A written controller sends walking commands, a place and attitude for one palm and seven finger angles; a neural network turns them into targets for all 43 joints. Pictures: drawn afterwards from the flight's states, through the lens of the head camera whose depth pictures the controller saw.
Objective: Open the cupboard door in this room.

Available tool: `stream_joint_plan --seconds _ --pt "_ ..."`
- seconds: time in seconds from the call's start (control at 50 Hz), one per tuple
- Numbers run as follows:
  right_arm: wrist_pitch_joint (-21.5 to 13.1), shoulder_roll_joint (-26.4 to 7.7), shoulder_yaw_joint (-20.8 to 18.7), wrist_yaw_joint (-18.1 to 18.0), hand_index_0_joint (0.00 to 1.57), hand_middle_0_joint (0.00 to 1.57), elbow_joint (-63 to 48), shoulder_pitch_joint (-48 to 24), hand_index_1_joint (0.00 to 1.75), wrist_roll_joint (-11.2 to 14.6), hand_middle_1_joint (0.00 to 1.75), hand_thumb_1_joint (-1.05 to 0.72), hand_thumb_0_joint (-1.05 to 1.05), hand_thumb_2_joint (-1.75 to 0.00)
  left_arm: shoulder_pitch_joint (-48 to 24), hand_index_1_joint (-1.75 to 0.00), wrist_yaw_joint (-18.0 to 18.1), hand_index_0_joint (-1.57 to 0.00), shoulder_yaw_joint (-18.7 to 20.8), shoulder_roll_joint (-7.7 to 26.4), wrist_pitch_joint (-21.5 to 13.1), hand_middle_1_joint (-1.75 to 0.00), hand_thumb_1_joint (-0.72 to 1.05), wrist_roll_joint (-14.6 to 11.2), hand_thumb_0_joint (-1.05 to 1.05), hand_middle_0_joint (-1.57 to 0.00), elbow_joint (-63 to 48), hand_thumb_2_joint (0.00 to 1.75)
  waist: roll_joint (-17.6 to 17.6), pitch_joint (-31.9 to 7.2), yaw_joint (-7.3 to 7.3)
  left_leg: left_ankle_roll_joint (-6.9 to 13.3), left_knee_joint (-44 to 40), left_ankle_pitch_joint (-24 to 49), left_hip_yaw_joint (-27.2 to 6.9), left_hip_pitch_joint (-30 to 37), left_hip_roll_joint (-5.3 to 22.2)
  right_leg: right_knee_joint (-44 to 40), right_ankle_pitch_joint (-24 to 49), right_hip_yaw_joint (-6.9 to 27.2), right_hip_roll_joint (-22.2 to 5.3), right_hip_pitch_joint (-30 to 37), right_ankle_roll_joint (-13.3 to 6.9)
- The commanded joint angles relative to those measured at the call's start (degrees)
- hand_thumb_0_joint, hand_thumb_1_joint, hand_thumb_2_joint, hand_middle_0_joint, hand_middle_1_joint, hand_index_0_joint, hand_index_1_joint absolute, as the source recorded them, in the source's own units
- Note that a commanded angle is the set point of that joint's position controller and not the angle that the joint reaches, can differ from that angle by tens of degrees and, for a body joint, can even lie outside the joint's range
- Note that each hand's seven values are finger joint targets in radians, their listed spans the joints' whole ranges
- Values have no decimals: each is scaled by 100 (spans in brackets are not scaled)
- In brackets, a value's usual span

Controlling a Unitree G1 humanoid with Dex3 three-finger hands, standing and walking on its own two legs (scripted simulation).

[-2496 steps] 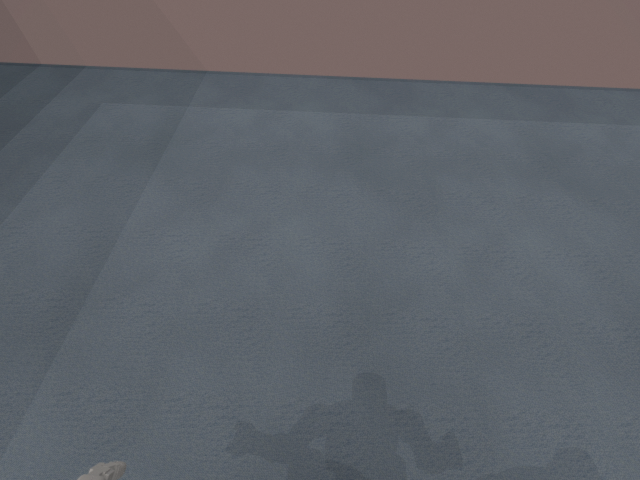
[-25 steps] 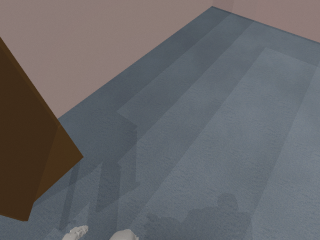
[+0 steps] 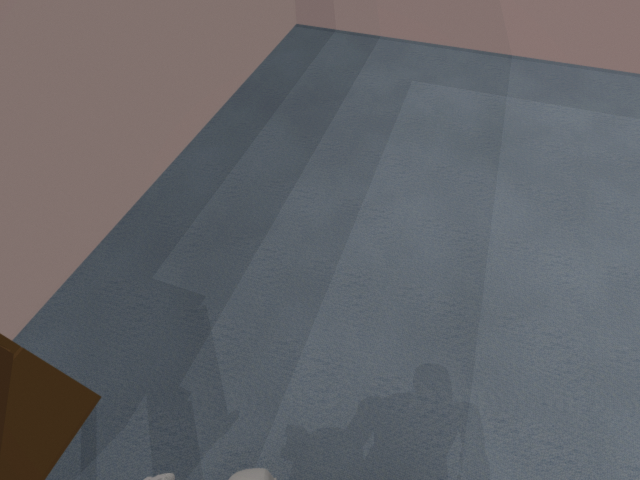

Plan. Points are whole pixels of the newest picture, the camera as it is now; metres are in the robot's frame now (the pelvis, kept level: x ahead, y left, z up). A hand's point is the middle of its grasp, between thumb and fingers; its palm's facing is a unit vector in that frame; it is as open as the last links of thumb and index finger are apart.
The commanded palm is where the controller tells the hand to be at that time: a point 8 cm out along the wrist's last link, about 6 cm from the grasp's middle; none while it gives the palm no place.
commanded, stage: walk to a spot facing it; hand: left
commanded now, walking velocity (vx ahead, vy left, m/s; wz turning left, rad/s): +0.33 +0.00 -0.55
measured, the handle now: out of the picture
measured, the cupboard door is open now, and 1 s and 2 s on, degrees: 40 40 40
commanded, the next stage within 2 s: turn to face it in 1.14 s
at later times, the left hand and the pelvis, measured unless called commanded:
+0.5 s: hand (219, 364) +0.30 +0.20 -0.16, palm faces -0.24 -0.96 -0.18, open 7.4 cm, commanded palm none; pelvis +0.19 +0.02 +0.01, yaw -17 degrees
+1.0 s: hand (327, 251) +0.54 +0.02 -0.15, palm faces -0.39 -0.89 -0.22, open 7.0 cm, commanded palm none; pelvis +0.39 -0.12 +0.02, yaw -26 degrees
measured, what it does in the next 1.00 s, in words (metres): walks ahead, turning right: left foot, then right foot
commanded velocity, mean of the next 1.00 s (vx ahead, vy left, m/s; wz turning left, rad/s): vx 0.36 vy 0.00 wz -0.34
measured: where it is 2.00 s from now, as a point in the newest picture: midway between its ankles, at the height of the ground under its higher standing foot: (405, 333)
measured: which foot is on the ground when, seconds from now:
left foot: up 0.00-0.28, down 0.30-0.76, up 0.78-1.00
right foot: down 0.00-0.30, up 0.32-0.72, down 0.74-1.00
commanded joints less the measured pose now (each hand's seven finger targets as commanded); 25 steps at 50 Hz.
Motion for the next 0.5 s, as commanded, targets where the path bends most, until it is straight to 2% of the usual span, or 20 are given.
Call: stream_joint_plan --seconds 0.0,0.04,0.12,0.16,0.18,0.2,0.22,0.24,0.26,0.28,0.3,0.32,0.34,0.36,0.4,0.44,0.46,0.48 --pt "-293 -399 -126 42 20 20 -769 -681 30 -46 30 -90 0 -90 447 -30 104 -20 251 959 -158 -30 90 -3 0 -20 -190 90 -975 76 123 -105 111 858 -314 -1403 59 -2286 -388 2039 -1426 636 -806" --pt "-308 -354 -126 56 20 20 -749 -613 30 -34 30 -90 0 -90 506 -30 64 -20 249 996 -229 -30 90 -3 0 -20 -124 90 -907 -5 64 -133 -296 1056 -239 -1258 -39 -2235 28 1850 -1311 692 -824" --pt "-424 -284 -98 69 20 20 -916 -951 30 -14 30 -90 0 -90 750 -30 19 -20 261 1057 -261 -30 90 -4 0 -20 29 90 -890 -35 186 -98 -1216 1177 -163 -1132 -241 -2076 483 1925 -1240 968 -871" --pt "-500 -260 -86 57 20 20 -991 -1041 30 10 30 -90 0 -90 724 -30 26 -20 274 1083 -254 -30 90 15 0 -20 90 90 -927 -32 179 -51 -1758 1055 -148 -791 -317 -1878 794 1997 -1289 949 -848" --pt "-533 -284 -81 42 20 20 -970 -961 30 17 30 -90 0 -90 656 -30 22 -20 286 1109 -243 -30 90 3 0 -20 88 90 -976 -23 105 -22 -2055 1071 -90 -461 -394 -1771 966 1964 -1248 832 -823" --pt "-560 -334 -84 20 20 20 -885 -721 30 12 30 -90 0 -90 528 -30 27 -20 293 1110 -229 -30 90 -13 0 -20 78 90 -913 -53 -40 -3 -2405 1256 -32 53 -465 -1596 968 1880 -1151 613 -740" --pt "-598 -425 -96 -18 20 20 -743 -341 30 3 30 -90 0 -90 399 -30 20 -20 292 1070 -219 -30 90 -40 0 -20 59 90 -735 -99 -245 18 -2835 1529 52 891 -555 -1292 985 1729 -974 111 -611" --pt "-651 -683 -158 -103 20 20 -486 386 30 -24 30 -90 0 -90 331 -30 11 -20 261 854 -222 -30 90 -46 0 -20 21 90 -206 -433 -556 134 -3272 1358 -226 2170 -337 -320 1264 1510 -633 -495 -411" --pt "-690 -1360 -333 -171 20 20 -320 1257 30 -132 30 -90 0 -90 559 -30 -32 -20 205 494 -206 -30 90 -90 0 -20 -32 90 1347 -1167 -830 647 -3651 567 -2222 3428 1226 1508 -219 810 165 -1575 -72" --pt "-654 -1596 -292 -220 20 20 -257 1831 30 -174 30 -90 0 -90 410 -30 -66 -20 154 410 -247 -30 90 -89 0 -20 -236 90 1680 -1367 -924 1170 -4488 191 -3699 3616 2260 3207 -1532 586 424 -2325 23" --pt "-627 -1422 -234 -195 20 20 -315 1415 30 -147 30 -90 0 -90 193 -30 -70 -20 168 487 -270 -30 90 -15 0 -20 -250 90 954 -963 -749 1252 -4683 -329 -3622 2784 2313 4007 -1221 877 23 -2524 -41" --pt "-639 -1105 -161 -183 20 20 -437 949 30 -131 30 -90 0 -90 -22 -30 -99 -20 184 439 -264 -30 90 20 0 -20 -199 90 882 -354 -517 1088 -4785 -287 -3062 2014 2017 4346 -566 854 -271 -2663 5" --pt "-667 -741 -65 -174 20 20 -512 606 30 -124 30 -90 0 -90 -13 -30 -155 -20 200 410 -224 -30 90 49 0 -20 -144 90 746 -28 -298 903 -4855 147 -2407 1486 1748 4350 -37 812 -506 -2543 55" --pt "-704 -566 -7 -190 20 20 -518 367 30 -95 30 -90 0 -90 155 -30 -208 -20 175 321 -164 -30 90 56 0 -20 -67 90 769 7 -95 764 -4811 741 -1695 1392 1541 4198 251 693 -613 -2424 130" --pt "-785 -460 16 -207 20 20 -392 574 30 -74 30 -90 0 -90 107 -30 -229 -20 122 164 -58 -30 90 62 0 -20 -75 90 473 -178 -56 791 -4724 2255 -876 1681 1335 3768 434 580 -653 -2453 241" --pt "-789 -483 4 -193 20 20 -274 732 30 -55 30 -90 0 -90 -30 -30 -242 -20 75 81 -8 -30 90 53 0 -20 -133 90 361 -339 -62 862 -4706 2621 -321 1898 1243 3146 568 449 -692 -2434 289" --pt "-779 -454 -1 -187 20 20 -203 853 30 -59 30 -90 0 -90 -224 -30 -246 -20 54 40 -18 -30 90 64 0 -20 -193 90 346 -254 -134 817 -4694 2791 -156 1932 1193 2817 665 335 -686 -2424 292" --pt "-763 -442 1 -170 20 20 -158 905 30 -64 30 -90 0 -90 -359 -30 -249 -20 40 26 1 -30 90 62 0 -20 -234 90 339 -190 -122 835 -4750 2735 11 1842 1204 2462 814 315 -721 -2376 293"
